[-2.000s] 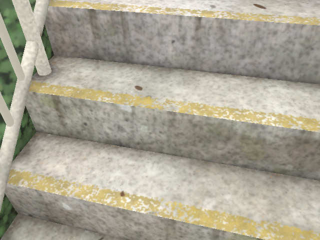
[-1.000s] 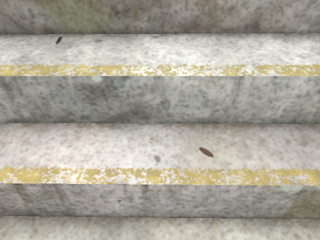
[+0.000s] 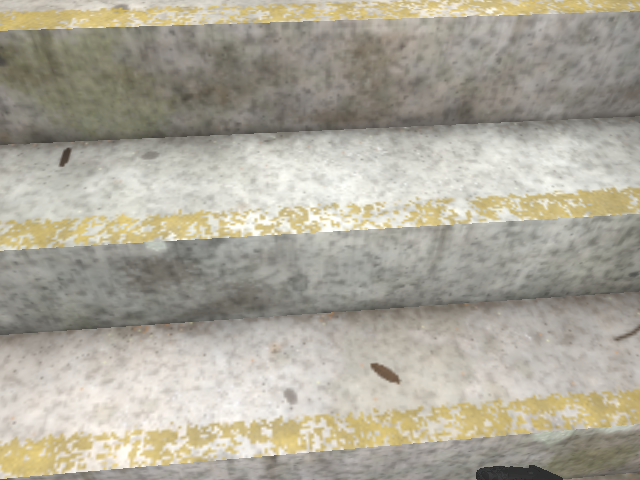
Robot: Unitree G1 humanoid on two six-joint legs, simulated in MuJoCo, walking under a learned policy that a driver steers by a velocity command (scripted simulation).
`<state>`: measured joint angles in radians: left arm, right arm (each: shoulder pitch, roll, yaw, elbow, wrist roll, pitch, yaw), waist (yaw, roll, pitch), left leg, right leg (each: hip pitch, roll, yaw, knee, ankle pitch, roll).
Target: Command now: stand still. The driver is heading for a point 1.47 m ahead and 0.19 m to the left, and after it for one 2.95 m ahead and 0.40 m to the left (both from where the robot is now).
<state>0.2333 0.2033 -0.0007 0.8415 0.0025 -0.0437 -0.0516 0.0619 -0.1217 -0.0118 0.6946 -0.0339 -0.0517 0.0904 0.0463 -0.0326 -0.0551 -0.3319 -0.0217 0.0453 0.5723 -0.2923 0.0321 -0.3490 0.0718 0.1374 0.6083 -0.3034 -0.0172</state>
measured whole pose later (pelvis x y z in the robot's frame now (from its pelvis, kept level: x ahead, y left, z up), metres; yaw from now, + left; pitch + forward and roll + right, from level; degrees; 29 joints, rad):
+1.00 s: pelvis +0.02 -0.02 +0.01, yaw +0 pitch +2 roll -1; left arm 0.28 0.19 0.02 0.97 0.02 0.00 -0.10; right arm 0.28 -0.17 0.01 0.91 -0.04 -0.01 0.09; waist 0.00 0.00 -0.03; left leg -0.22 0.04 0.02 0.46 -0.27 -0.01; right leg -0.20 0.11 0.11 0.40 -0.22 -0.06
